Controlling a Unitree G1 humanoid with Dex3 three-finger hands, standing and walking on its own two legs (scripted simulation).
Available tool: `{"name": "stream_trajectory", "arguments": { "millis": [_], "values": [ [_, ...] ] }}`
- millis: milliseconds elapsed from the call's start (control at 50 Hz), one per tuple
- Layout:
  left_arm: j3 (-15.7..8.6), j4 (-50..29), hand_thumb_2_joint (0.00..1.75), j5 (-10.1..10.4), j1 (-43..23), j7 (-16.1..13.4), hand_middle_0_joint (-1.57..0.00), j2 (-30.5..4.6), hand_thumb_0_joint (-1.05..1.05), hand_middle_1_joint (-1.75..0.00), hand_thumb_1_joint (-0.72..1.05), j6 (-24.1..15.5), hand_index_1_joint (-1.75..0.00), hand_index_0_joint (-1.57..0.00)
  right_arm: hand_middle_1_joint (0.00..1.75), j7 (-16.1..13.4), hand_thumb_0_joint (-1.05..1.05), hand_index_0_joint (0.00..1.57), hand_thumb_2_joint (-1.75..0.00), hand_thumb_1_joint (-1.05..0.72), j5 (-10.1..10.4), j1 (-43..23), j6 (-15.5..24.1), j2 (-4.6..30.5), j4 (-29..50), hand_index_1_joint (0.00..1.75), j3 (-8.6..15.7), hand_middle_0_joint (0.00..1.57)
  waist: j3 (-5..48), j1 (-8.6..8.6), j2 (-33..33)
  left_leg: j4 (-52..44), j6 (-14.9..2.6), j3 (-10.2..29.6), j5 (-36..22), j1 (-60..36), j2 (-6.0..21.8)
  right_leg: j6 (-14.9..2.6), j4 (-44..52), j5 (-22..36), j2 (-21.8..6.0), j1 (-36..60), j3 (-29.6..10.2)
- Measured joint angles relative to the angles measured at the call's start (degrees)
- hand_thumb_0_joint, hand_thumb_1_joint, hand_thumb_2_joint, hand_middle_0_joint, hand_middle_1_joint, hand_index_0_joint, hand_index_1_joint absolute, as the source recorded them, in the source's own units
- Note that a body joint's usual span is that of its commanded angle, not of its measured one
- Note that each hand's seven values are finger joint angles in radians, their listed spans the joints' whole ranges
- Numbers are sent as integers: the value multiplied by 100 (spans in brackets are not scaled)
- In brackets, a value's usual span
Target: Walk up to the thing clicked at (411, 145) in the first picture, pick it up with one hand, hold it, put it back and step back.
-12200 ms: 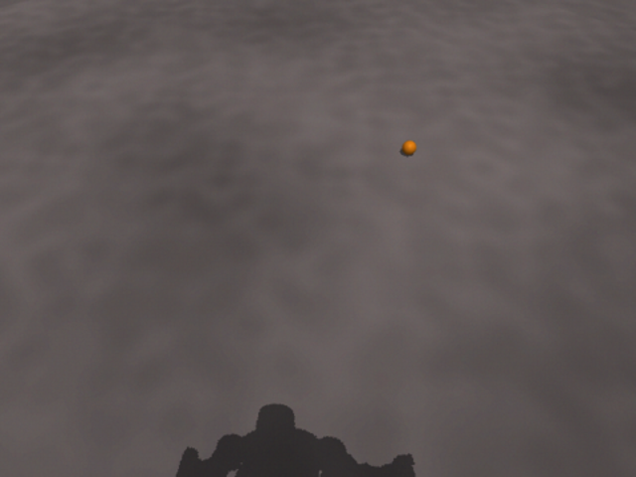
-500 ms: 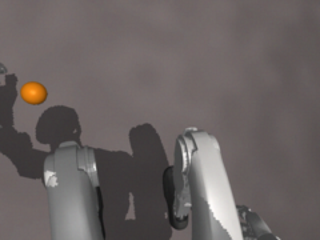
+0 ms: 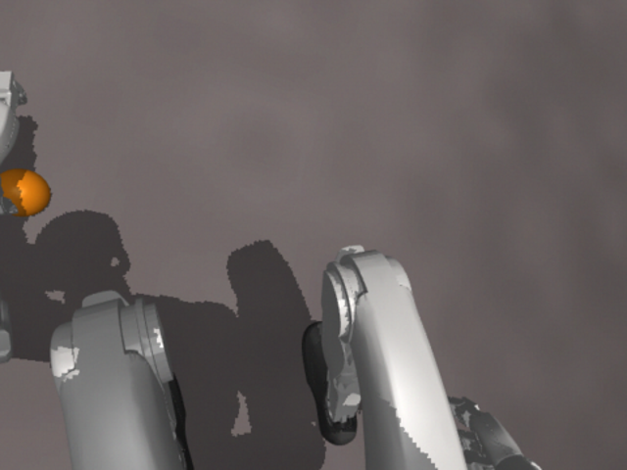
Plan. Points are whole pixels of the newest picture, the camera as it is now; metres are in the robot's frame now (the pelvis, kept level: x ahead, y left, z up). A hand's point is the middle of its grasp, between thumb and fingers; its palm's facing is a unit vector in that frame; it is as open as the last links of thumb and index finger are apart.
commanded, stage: approach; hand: left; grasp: from above
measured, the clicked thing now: (21, 192) +0.48 +0.32 -0.29
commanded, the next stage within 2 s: rest palm in 0.48 s
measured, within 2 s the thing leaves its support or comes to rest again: neither
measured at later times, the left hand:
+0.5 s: hand out of the picture +0.43 +0.35 -0.17, palm faces -0.48 -0.07 -0.87, open 14.0 cm
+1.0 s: hand (0, 181) +0.47 +0.31 -0.20, palm faces -0.49 -0.08 -0.87, open 14.1 cm
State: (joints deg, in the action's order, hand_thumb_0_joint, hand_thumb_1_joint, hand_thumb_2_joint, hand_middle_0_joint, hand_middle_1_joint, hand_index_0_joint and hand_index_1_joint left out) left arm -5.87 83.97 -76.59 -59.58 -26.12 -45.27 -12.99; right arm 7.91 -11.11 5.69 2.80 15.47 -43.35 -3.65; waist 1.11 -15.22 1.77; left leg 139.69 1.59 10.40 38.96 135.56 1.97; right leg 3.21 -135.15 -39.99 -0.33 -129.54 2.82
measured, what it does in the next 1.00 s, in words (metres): stands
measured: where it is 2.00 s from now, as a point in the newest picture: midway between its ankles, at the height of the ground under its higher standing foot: (255, 425)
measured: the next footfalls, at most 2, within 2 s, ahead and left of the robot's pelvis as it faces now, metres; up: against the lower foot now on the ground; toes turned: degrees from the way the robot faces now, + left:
none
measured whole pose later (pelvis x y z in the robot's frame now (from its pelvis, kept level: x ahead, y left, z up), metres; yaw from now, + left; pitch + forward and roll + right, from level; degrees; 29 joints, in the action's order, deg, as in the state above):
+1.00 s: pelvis +0.00 +0.00 +0.00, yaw -2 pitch +32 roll -10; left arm -7.9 91.3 -73.8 -60.6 -23.7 -52.7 -11.6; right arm 8.5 -11.1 7.8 3.4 16.8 -39.6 -10.4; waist -4.3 -19.2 2.6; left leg 141.2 1.3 12.1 38.7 135.9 2.2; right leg 4.0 -135.0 -38.7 0.6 -129.3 4.1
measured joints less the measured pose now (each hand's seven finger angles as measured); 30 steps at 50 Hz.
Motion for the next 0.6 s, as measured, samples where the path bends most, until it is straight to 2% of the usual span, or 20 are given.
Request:
{"name": "stream_trajectory", "arguments": {
  "millis": [80,180,260,340,400,440,520,600],
  "values": [
    [-47,137,99,77,-254,90,-9,25,0,-106,-54,404,-105,-9,30,4,0,20,-90,-92,89,108,-34,31,120,30,-82,20,24,-173,-124,-73,-15,-3,16,-14,39,4,89,20,25,-6,9],
    [-23,227,99,369,-309,445,-8,-50,1,-106,-54,704,-105,-9,30,7,0,20,-90,-92,240,262,-121,86,214,30,-186,20,-38,-253,-268,-178,-36,-4,43,-120,93,33,217,44,60,73,22],
    [-74,164,98,631,-58,799,-8,-160,1,-106,-53,644,-105,-9,30,14,0,20,-90,-92,331,370,-202,121,264,30,-252,20,-152,-218,-294,-223,-39,-4,42,-224,108,30,264,60,69,164,28],
    [-183,9,97,762,323,1031,-8,-348,1,-106,-52,280,-105,-9,30,19,1,20,-90,-92,318,403,-254,147,277,30,-309,20,-283,-109,-210,-198,-24,27,7,-265,92,24,244,91,68,212,51],
    [-308,-179,96,696,562,1056,-9,-477,1,-106,-52,-103,-105,-10,30,24,1,20,-90,-92,245,392,-266,160,250,30,-299,20,-350,27,-107,-131,0,66,-37,-231,51,19,186,111,50,210,76],
    [-300,-309,96,600,638,988,-9,-533,1,-106,-52,-320,-105,-10,30,29,1,21,-90,-92,183,372,-266,164,204,30,-251,20,-359,131,-38,-78,16,83,-68,-183,14,11,134,114,30,191,84],
    [-85,-391,98,415,585,724,-9,-562,0,-106,-53,-565,-104,-10,30,38,1,21,-90,-91,93,252,-237,162,101,30,-136,20,-311,255,74,23,8,78,-108,-96,-54,1,25,89,-11,160,69],
    [187,-175,100,221,253,457,-10,-471,0,-106,-52,-514,-105,-10,30,15,1,20,-90,-91,54,61,-152,149,52,30,-82,20,-217,237,130,65,-22,54,-125,-31,-91,-4,-17,62,-39,139,48]
  ]
}}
